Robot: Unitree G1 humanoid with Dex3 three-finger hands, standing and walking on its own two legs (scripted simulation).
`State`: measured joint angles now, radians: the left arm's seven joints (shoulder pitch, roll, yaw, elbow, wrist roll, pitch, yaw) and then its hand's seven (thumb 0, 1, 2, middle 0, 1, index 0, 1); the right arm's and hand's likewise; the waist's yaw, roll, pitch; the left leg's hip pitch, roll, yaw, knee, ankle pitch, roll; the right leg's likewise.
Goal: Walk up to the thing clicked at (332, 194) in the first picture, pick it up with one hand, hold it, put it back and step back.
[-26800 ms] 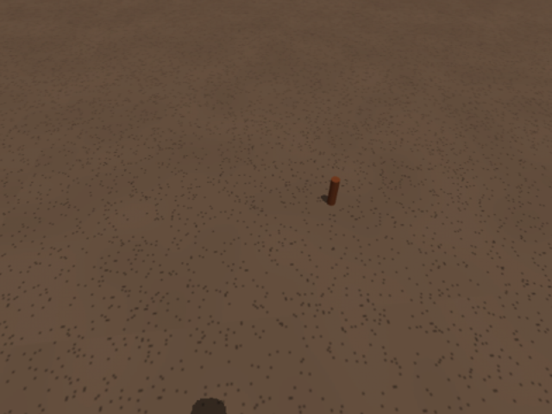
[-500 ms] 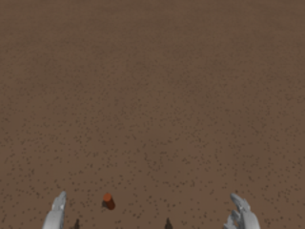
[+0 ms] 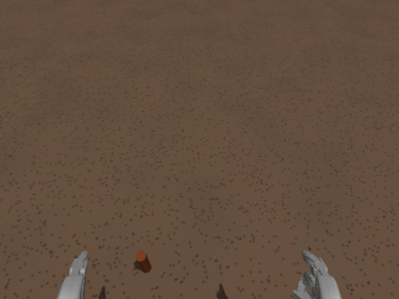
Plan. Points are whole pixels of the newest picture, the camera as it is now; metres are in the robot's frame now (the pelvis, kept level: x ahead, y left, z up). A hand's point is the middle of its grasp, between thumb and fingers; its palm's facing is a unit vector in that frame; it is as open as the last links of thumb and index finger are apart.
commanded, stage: home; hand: left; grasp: from the side
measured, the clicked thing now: (143, 262) +0.41 +0.23 -0.64
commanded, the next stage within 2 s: stand in 0.66 s
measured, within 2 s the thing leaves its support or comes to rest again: neither
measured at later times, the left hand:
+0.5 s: hand (102, 296) +0.18 +0.19 -0.06, palm faces +0.09 -0.96 -0.28, open 17.4 cm
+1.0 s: hand (104, 297) +0.17 +0.18 -0.06, palm faces +0.09 -0.96 -0.28, open 14.6 cm
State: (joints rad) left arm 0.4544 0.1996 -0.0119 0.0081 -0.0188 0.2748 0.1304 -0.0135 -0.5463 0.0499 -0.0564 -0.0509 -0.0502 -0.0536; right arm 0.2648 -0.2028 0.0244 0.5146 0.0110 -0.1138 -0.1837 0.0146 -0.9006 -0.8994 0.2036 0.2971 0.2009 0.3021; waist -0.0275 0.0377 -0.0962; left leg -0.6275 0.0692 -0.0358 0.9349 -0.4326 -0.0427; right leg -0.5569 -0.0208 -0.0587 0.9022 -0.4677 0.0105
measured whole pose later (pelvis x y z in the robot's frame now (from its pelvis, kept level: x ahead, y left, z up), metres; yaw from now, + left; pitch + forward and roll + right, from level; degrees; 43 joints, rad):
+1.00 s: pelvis +0.00 +0.00 +0.00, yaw +0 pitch +7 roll -2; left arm 0.45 0.20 -0.01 0.02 -0.02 0.27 0.13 -0.01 -0.18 0.42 -0.17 -0.22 -0.16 -0.23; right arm 0.27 -0.20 0.02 0.52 0.00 -0.12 -0.18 0.01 -0.90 -0.90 0.20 0.30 0.20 0.30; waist -0.02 0.04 -0.09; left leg -0.62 0.07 -0.03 0.94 -0.44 -0.04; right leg -0.55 -0.02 -0.05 0.90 -0.47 0.02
